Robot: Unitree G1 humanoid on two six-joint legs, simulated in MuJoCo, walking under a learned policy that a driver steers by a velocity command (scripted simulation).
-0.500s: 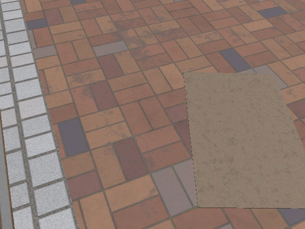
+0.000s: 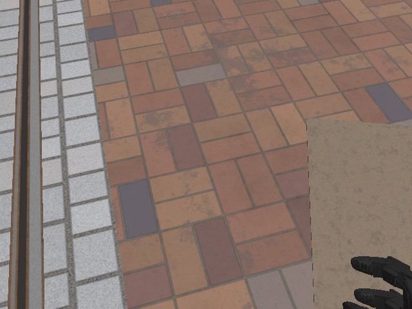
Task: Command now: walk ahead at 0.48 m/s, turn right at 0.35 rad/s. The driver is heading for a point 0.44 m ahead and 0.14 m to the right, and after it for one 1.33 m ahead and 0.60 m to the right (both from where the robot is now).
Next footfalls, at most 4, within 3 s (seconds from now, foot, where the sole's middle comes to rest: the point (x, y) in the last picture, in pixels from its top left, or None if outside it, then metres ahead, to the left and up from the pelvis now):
0.50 right None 0.39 -0.18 -0.76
0.98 left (260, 266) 0.60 -0.07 -0.76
1.36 right None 0.39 -0.24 -0.76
1.76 left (255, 279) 0.55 -0.05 -0.76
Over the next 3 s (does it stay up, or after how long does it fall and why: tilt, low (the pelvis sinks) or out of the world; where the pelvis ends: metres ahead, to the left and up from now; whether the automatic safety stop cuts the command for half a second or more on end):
stays up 0.47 -0.19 0.00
